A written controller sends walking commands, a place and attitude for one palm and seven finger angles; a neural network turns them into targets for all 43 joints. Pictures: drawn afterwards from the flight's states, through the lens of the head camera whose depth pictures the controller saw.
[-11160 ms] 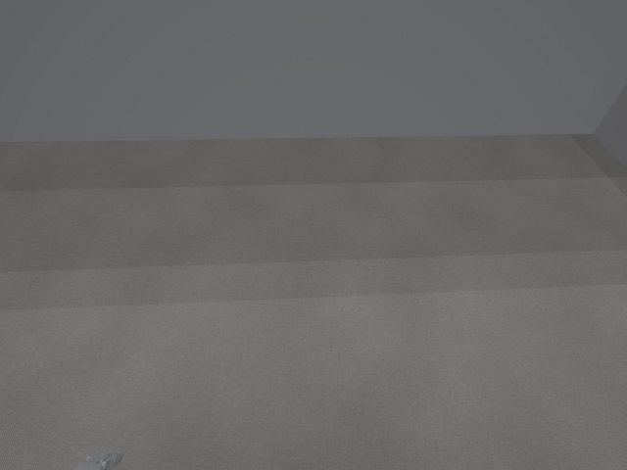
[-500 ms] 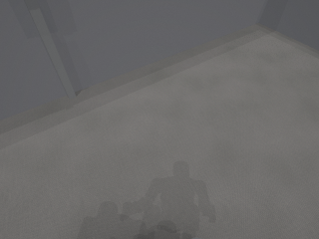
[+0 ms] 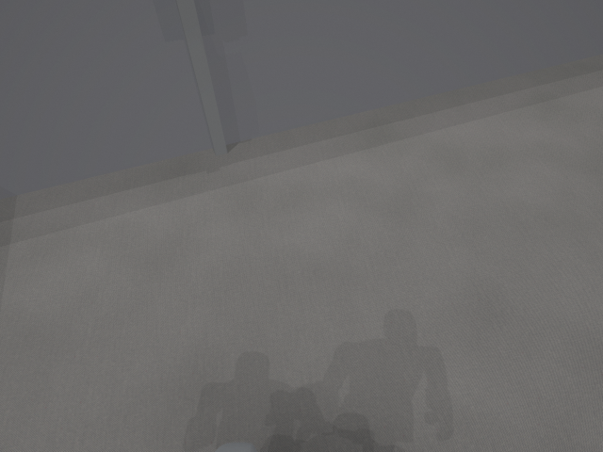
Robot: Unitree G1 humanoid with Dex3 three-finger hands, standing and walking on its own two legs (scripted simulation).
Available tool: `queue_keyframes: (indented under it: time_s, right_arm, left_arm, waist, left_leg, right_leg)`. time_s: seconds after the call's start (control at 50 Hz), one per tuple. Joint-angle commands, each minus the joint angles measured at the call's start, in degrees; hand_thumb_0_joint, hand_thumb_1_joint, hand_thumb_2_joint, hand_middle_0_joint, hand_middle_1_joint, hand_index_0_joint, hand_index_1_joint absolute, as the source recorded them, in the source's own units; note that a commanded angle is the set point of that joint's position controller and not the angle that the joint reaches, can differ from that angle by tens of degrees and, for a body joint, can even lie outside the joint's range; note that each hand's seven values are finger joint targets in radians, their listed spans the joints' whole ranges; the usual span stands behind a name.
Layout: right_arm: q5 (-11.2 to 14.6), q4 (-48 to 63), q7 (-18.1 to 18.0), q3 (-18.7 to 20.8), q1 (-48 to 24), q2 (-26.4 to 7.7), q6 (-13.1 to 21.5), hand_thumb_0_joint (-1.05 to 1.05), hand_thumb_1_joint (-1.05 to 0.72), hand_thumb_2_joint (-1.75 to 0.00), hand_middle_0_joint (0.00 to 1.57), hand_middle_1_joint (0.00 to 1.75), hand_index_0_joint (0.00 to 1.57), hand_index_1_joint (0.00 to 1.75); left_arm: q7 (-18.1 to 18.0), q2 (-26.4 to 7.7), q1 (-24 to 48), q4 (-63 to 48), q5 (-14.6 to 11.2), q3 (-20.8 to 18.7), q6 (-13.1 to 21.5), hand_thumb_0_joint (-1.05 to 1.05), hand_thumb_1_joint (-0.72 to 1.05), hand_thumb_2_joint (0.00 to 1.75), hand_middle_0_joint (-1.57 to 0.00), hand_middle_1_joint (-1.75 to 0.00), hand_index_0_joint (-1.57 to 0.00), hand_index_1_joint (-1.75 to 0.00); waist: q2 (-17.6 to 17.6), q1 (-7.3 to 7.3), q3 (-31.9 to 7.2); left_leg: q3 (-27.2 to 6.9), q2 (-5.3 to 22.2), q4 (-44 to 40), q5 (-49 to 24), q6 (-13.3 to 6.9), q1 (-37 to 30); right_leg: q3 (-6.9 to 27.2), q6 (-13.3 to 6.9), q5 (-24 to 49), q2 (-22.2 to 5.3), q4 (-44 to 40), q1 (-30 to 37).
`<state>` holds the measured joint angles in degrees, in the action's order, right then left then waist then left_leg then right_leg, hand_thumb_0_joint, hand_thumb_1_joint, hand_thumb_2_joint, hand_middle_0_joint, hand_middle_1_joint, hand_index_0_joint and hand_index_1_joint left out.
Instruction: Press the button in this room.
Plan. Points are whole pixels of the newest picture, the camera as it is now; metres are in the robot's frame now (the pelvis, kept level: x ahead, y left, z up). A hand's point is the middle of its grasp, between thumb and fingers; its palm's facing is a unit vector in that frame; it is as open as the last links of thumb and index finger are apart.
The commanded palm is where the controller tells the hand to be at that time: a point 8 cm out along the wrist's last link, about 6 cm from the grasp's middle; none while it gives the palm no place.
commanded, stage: turn or walk to find it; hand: left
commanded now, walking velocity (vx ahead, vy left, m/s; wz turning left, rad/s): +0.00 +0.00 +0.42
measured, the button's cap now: out of the picture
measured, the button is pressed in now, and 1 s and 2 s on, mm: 0 0 0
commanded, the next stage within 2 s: none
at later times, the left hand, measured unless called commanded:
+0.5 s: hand out of the picture +0.03 +0.21 -0.15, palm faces +0.21 -0.94 -0.28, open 7.4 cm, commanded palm none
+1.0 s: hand out of the picture -0.12 +0.23 -0.18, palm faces +0.44 -0.87 -0.23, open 7.4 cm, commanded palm none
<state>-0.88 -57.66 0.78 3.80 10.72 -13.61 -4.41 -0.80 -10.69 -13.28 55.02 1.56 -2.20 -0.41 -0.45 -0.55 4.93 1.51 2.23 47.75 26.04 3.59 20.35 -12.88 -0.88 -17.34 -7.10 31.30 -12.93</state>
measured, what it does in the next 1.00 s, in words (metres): steps on the spot, turning left: left foot, then right foot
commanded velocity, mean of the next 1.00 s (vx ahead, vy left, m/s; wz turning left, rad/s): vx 0.00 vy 0.00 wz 0.42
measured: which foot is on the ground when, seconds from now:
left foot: up 0.00-0.06, down 0.08-0.46, up 0.48-0.86, down 0.88-1.00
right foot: down 0.00-0.08, up 0.10-0.44, down 0.46-0.88, up 0.90-1.00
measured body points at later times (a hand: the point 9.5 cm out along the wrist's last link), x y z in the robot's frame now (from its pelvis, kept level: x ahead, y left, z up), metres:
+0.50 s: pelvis -0.03 -0.01 -0.01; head +0.00 -0.03 +0.44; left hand +0.02 +0.26 -0.13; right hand +0.09 -0.23 -0.17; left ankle -0.02 +0.13 -0.72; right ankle +0.00 -0.11 -0.74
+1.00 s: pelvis -0.07 +0.02 +0.00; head -0.04 +0.06 +0.44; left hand -0.15 +0.28 -0.16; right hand +0.11 -0.17 -0.14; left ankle -0.12 +0.11 -0.74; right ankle -0.02 -0.11 -0.68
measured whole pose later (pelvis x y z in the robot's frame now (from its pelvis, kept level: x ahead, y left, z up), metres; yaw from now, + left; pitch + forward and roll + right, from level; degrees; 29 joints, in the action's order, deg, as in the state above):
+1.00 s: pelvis -0.07 +0.02 +0.00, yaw +24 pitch +0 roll -1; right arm -1.2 -55.4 0.1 2.3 9.7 -10.9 -1.4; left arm -0.6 -15.0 -12.6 57.3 0.8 -3.8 -4.1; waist -2.9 -0.8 4.3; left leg 2.5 0.4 32.2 18.1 -1.7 14.3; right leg -5.7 3.5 -26.8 -6.3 57.6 -25.5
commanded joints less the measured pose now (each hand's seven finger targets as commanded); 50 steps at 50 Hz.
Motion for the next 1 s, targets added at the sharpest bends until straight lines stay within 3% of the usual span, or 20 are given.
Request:
queue_keyframes:
  time_s: [0.0, 0.02, 0.04, 0.06, 0.08, 0.18, 0.3, 0.38, 0.4, 0.42, 0.44, 0.48, 0.52, 0.56, 0.74, 0.82, 0.84, 0.86, 0.88, 0.98]
  right_arm:
    - [0.31, 4.80, -0.33, 0.13, -0.66, -3.02, 2.86, 0.00, -0.90, -0.90, 0.20, 0.30, 0.20, 0.30]
    - [0.26, 4.48, -0.20, 0.42, 1.45, -4.37, 3.22, 0.00, -0.90, -0.90, 0.20, 0.30, 0.20, 0.30]
    - [-0.22, 4.76, -0.37, 1.47, 2.69, -9.09, 3.80, 0.00, -0.90, -0.90, 0.20, 0.30, 0.20, 0.30]
    - [-0.30, 4.58, -0.59, 2.47, 5.32, -13.43, 3.69, 0.00, -0.90, -0.90, 0.20, 0.30, 0.20, 0.30]
    - [-0.33, 3.15, -1.25, 2.60, 7.45, -13.43, 3.64, 0.00, -0.90, -0.90, 0.20, 0.30, 0.20, 0.30]
    - [-0.36, 5.67, -1.73, 1.21, -1.60, -9.35, 3.89, 0.00, -0.90, -0.90, 0.20, 0.30, 0.20, 0.30]
    - [-0.62, 6.19, -1.28, 1.88, -0.75, -9.83, 3.27, 0.00, -0.90, -0.90, 0.20, 0.30, 0.20, 0.30]
    - [-0.45, 7.07, -1.08, 2.26, -2.19, -9.53, 2.89, 0.00, -0.90, -0.90, 0.20, 0.30, 0.20, 0.30]
    - [-0.07, 7.42, -0.92, 2.21, -2.10, -8.52, 2.90, 0.00, -0.90, -0.90, 0.20, 0.30, 0.20, 0.30]
    - [0.44, 7.90, -0.58, 1.91, -1.49, -5.77, 2.91, 0.00, -0.90, -0.90, 0.20, 0.30, 0.20, 0.30]
    - [0.28, 9.82, -0.38, 1.24, -2.31, -2.65, 2.92, 0.00, -0.90, -0.90, 0.20, 0.30, 0.20, 0.30]
    - [-0.33, 8.77, -0.36, 2.49, -3.63, -5.93, 1.54, 0.00, -0.90, -0.90, 0.20, 0.30, 0.20, 0.30]
    - [-0.43, 6.22, 0.34, 2.45, 0.27, -4.95, 1.01, 0.00, -0.90, -0.90, 0.20, 0.30, 0.20, 0.30]
    - [-0.51, 5.18, 0.48, 2.08, 2.32, -4.33, 0.90, 0.00, -0.90, -0.90, 0.20, 0.30, 0.20, 0.30]
    - [0.36, 6.24, 0.15, 0.43, -3.97, -2.51, 2.04, 0.00, -0.90, -0.90, 0.20, 0.30, 0.20, 0.30]
    - [0.35, 4.52, -0.15, 0.37, 2.53, -3.33, 3.05, 0.00, -0.90, -0.90, 0.20, 0.30, 0.20, 0.30]
    - [0.15, 4.32, -0.11, 1.01, 4.26, -6.37, 3.69, 0.00, -0.90, -0.90, 0.20, 0.30, 0.20, 0.30]
    - [-0.34, 4.66, -0.39, 2.26, 5.77, -12.18, 4.02, 0.00, -0.90, -0.90, 0.20, 0.30, 0.20, 0.30]
    - [-0.31, 3.88, -0.80, 2.68, 7.40, -14.02, 3.55, 0.00, -0.90, -0.90, 0.20, 0.30, 0.20, 0.30]
    - [-0.18, 5.19, -1.91, 1.03, -0.26, -8.73, 4.28, 0.00, -0.90, -0.90, 0.20, 0.30, 0.20, 0.30]
  left_arm:
    - [-0.87, -13.39, -2.53, -1.68, -0.18, -3.53, 0.26, 0.00, 0.90, 0.90, -0.20, -0.30, -0.20, -0.30]
    - [-0.75, -12.61, -1.69, -1.78, -0.56, -3.42, -0.08, 0.00, 0.90, 0.90, -0.20, -0.30, -0.20, -0.30]
    - [-0.48, -10.18, -2.67, -3.12, -0.97, -3.24, -0.52, 0.00, 0.90, 0.90, -0.20, -0.30, -0.20, -0.30]
    - [-0.18, -6.81, -0.94, -5.26, -0.96, -2.00, -0.72, 0.00, 0.90, 0.90, -0.20, -0.30, -0.20, -0.30]
    - [-0.67, -7.21, 3.32, -5.82, -0.50, -1.60, -1.46, 0.00, 0.90, 0.90, -0.20, -0.30, -0.20, -0.30]
    - [0.28, -7.16, 2.17, -3.27, -0.77, -2.00, -1.45, 0.00, 0.90, 0.90, -0.20, -0.30, -0.20, -0.30]
    - [0.08, -6.19, 2.73, -4.62, -0.84, -1.65, -1.34, 0.00, 0.90, 0.90, -0.20, -0.30, -0.20, -0.30]
    - [-0.18, -6.51, -2.23, -3.88, -1.03, -1.76, -0.40, 0.00, 0.90, 0.90, -0.20, -0.30, -0.20, -0.30]
    - [-0.36, -7.63, -3.99, -3.52, -0.91, -2.01, 0.11, 0.00, 0.90, 0.90, -0.20, -0.30, -0.20, -0.30]
    - [-0.74, -11.33, -5.30, -3.54, -0.23, -2.64, 0.72, 0.00, 0.90, 0.90, -0.20, -0.30, -0.20, -0.30]
    - [-0.99, -15.65, -4.96, -4.23, 0.34, -3.52, 0.82, 0.00, 0.90, 0.90, -0.20, -0.30, -0.20, -0.30]
    - [-1.14, -13.71, -1.07, -5.48, -0.30, -3.57, 0.85, 0.00, 0.90, 0.90, -0.20, -0.30, -0.20, -0.30]
    - [-1.10, -10.51, 4.66, -6.92, -0.44, -2.50, 0.69, 0.00, 0.90, 0.90, -0.20, -0.30, -0.20, -0.30]
    - [-1.14, -9.60, 4.70, -7.17, -0.28, -2.28, 1.08, 0.00, 0.90, 0.90, -0.20, -0.30, -0.20, -0.30]
    - [-0.93, -13.45, -3.41, -2.87, 0.38, -3.39, 0.56, 0.00, 0.90, 0.90, -0.20, -0.30, -0.20, -0.30]
    - [-0.78, -13.03, -0.69, -2.35, -0.31, -3.60, -0.05, 0.00, 0.90, 0.90, -0.20, -0.30, -0.20, -0.30]
    - [-0.56, -11.18, -1.23, -3.08, -0.88, -3.26, -0.55, 0.00, 0.90, 0.90, -0.20, -0.30, -0.20, -0.30]
    - [-0.14, -7.24, -0.80, -5.24, -1.10, -2.49, -0.85, 0.00, 0.90, 0.90, -0.20, -0.30, -0.20, -0.30]
    - [-0.36, -7.10, 3.23, -6.40, -0.52, -1.73, -1.51, 0.00, 0.90, 0.90, -0.20, -0.30, -0.20, -0.30]
    - [0.42, -7.48, 2.49, -2.84, -0.64, -2.16, -1.45, 0.00, 0.90, 0.90, -0.20, -0.30, -0.20, -0.30]
  waist:
    - [-9.62, -0.44, -7.93]
    - [-6.25, 1.09, -8.71]
    - [5.21, 1.75, -10.07]
    - [17.35, 3.13, -9.01]
    - [15.35, 5.12, -9.48]
    - [9.40, 1.16, -5.19]
    - [9.32, 1.93, -5.30]
    - [9.05, -0.35, -7.33]
    - [5.95, -1.29, -7.79]
    - [-3.37, -1.93, -8.31]
    - [-16.04, -2.26, -5.67]
    - [-12.13, -1.37, -2.26]
    - [-5.92, 2.17, -1.31]
    - [-8.49, 2.10, -2.69]
    - [-10.60, -2.92, -5.39]
    - [-8.22, 0.90, -8.45]
    - [0.27, 1.98, -9.59]
    - [17.05, 2.81, -8.32]
    - [17.34, 4.58, -7.80]
    - [8.67, 0.81, -5.72]
  left_leg:
    - [4.26, -1.49, -17.35, -8.46, -1.12, -5.40]
    - [2.75, -0.14, -24.61, -15.57, -1.94, -11.36]
    - [-8.82, 8.92, -27.11, -26.60, -5.81, -19.13]
    - [-21.14, 20.20, -27.82, -44.67, -12.81, -22.14]
    - [-21.22, 20.76, -28.34, -43.21, -15.56, -18.91]
    - [-11.96, 11.87, -28.42, -34.55, -12.56, -11.79]
    - [-15.56, 10.87, -28.50, -29.08, -12.96, -10.16]
    - [-16.73, 8.50, -23.80, -29.11, -11.11, -6.14]
    - [-15.62, 6.08, -20.53, -25.13, -8.87, -2.25]
    - [-10.81, 1.05, -12.60, -15.08, -5.50, 5.81]
    - [-3.50, -5.90, -0.37, 3.96, -2.24, 13.57]
    - [-7.51, -2.77, 16.77, 3.88, -2.79, 11.35]
    - [-6.11, -1.38, 21.80, -2.79, -2.11, 10.55]
    - [-4.09, -0.88, 22.04, -5.44, -0.92, 9.97]
    - [1.91, -0.44, -1.56, 1.93, -0.49, 3.85]
    - [3.26, -0.36, -20.85, -10.55, -1.58, -8.33]
    - [-2.72, 3.78, -26.63, -17.44, -3.41, -15.64]
    - [-20.67, 17.70, -29.13, -34.03, -9.45, -20.57]
    - [-22.43, 21.40, -30.74, -34.86, -14.01, -16.15]
    - [-12.28, 11.47, -29.05, -35.77, -11.95, -14.06]
  right_leg:
    - [7.98, -3.92, 28.97, -12.31, -2.42, 7.14]
    - [5.73, -1.32, 24.11, -10.89, 2.38, 3.42]
    - [2.71, 2.38, 10.38, -5.83, 11.01, -7.17]
    - [2.98, 5.07, -17.70, -0.39, 21.04, -18.18]
    - [8.10, 4.83, -19.68, -0.08, 27.67, -17.78]
    - [10.41, 5.18, -8.59, 0.87, 28.62, -15.68]
    - [9.72, 5.04, -8.38, 3.27, 16.36, -10.84]
    - [8.54, 4.58, -0.35, 5.00, -0.02, -0.34]
    - [9.19, 4.39, 4.89, 3.78, -7.46, 5.58]
    - [18.08, 1.95, 4.60, -4.94, -13.42, 12.10]
    - [30.43, -4.37, 8.92, -17.79, -16.11, 11.41]
    - [30.13, -8.04, 2.68, -18.09, -18.61, -1.35]
    - [19.57, -5.30, 3.76, -12.51, -16.34, -2.94]
    - [14.60, -4.64, 7.14, -10.74, -15.41, -0.97]
    - [12.06, -7.37, 22.42, -14.27, -10.07, 7.32]
    - [6.64, -2.65, 20.58, -12.46, -1.22, 3.60]
    - [3.87, 0.76, 13.31, -8.97, 6.54, -3.77]
    - [1.75, 4.96, -10.76, -1.57, 17.54, -18.32]
    - [6.46, 4.89, -18.95, -0.20, 25.49, -18.59]
    - [10.95, 5.40, -5.99, 0.64, 31.94, -18.71]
